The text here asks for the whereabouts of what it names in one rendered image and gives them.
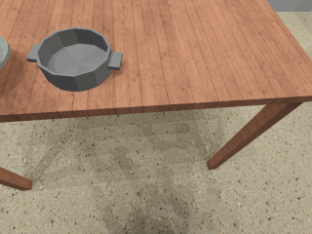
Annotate lid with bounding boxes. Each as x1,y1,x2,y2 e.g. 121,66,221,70
0,36,11,69

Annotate table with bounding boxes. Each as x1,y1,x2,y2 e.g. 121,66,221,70
0,0,312,191

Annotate pot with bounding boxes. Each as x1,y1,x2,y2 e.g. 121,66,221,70
26,27,123,92

